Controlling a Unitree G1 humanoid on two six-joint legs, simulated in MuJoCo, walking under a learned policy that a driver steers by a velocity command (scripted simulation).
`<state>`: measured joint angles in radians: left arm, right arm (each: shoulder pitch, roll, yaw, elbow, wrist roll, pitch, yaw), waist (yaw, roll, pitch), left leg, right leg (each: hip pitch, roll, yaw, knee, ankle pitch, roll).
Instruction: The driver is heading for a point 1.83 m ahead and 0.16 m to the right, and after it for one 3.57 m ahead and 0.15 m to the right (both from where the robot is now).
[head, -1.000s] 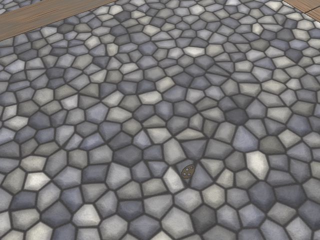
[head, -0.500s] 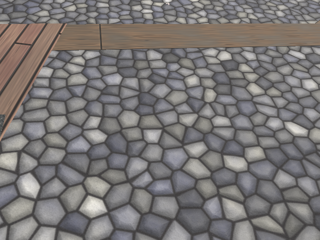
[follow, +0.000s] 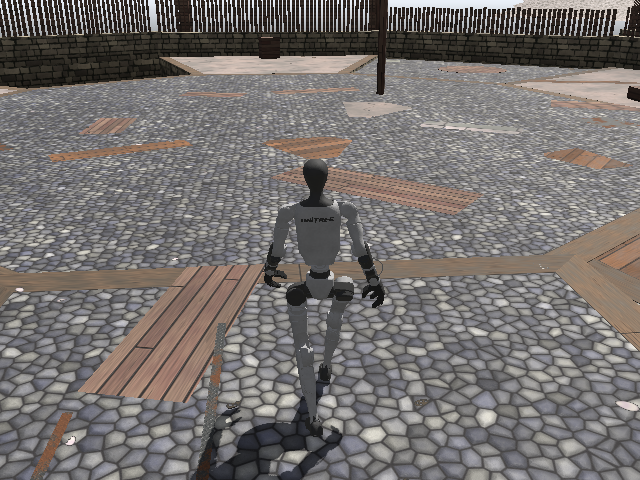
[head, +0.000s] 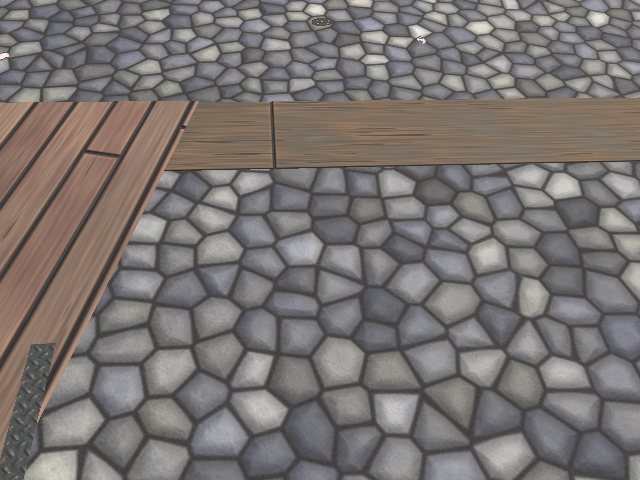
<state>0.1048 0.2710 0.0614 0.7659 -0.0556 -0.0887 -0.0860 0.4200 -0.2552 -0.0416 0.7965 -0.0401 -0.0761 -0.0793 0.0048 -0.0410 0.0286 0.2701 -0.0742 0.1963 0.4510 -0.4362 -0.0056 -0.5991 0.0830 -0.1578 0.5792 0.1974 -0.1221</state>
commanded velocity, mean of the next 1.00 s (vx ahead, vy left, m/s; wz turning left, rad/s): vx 0.18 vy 0.00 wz -0.08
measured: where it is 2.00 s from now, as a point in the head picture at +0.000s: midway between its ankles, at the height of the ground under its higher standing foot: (329, 383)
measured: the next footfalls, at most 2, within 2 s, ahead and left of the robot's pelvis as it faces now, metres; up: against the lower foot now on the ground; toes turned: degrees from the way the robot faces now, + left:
left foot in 0.38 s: +0.49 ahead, +0.07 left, +0.00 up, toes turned -36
right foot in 0.70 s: +0.32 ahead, -0.07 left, +0.00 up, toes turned -10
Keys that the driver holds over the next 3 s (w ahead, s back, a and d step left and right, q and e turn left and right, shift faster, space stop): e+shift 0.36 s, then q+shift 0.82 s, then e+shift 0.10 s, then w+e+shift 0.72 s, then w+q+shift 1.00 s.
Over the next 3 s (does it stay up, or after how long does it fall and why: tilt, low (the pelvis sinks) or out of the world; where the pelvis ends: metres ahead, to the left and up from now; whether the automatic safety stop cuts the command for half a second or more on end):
stays up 1.53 -0.32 0.00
